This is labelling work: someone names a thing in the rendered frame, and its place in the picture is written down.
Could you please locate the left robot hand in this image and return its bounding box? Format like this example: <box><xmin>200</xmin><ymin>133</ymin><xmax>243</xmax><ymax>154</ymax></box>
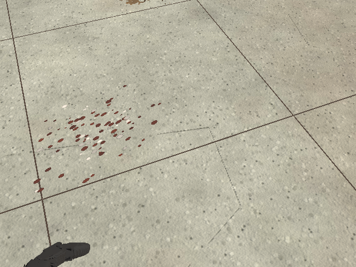
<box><xmin>24</xmin><ymin>242</ymin><xmax>90</xmax><ymax>267</ymax></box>

